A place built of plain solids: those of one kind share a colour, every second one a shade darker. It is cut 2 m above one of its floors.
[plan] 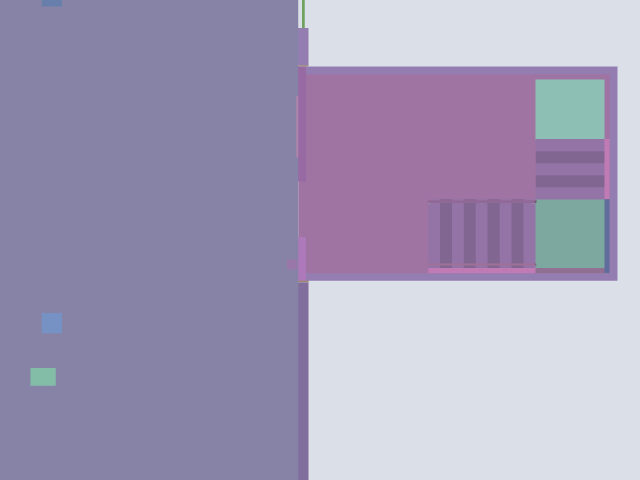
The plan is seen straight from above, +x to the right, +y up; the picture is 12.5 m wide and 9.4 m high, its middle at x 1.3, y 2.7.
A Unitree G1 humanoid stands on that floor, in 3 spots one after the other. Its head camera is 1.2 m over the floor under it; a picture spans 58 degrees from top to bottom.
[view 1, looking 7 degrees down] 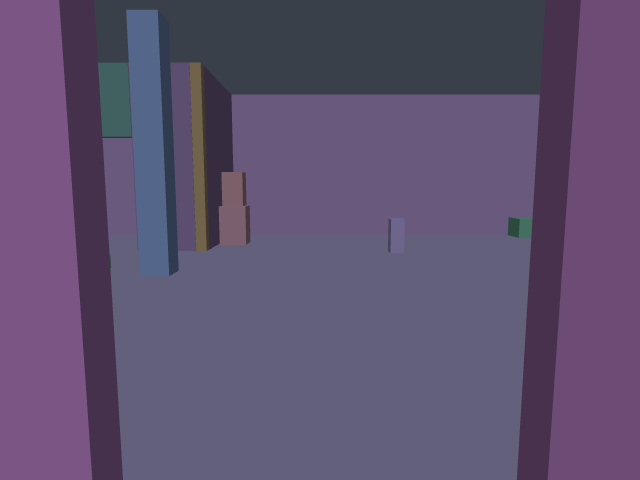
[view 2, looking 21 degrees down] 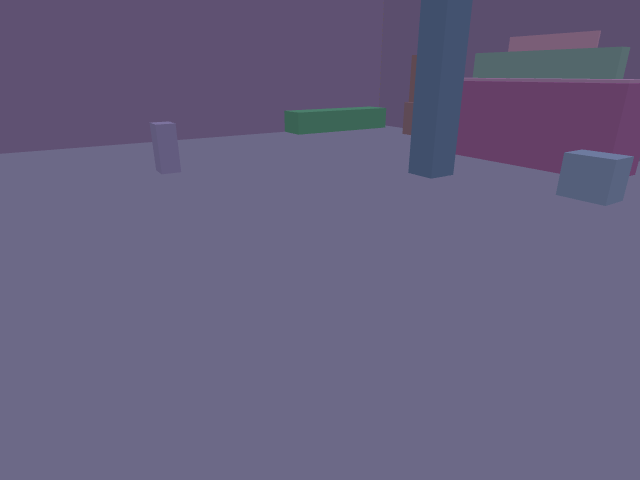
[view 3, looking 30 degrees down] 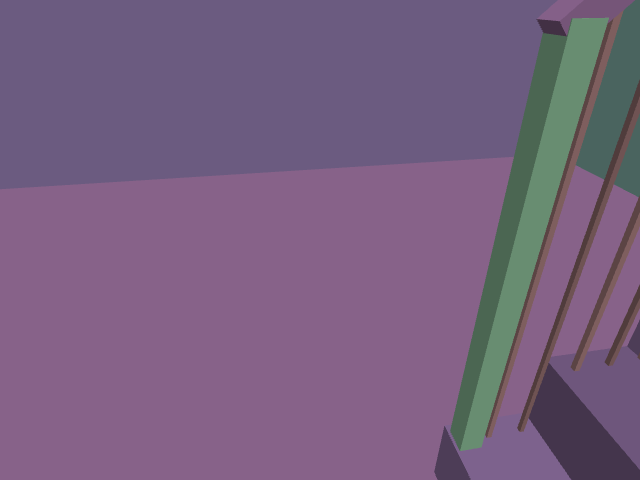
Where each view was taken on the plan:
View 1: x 1.98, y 3.30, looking -180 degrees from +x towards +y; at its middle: lobby_floor_slab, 9.84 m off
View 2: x -0.12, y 3.30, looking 147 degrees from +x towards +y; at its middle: lobby_floor_slab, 3.35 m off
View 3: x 2.97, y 2.83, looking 80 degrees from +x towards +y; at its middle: floor_slab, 2.40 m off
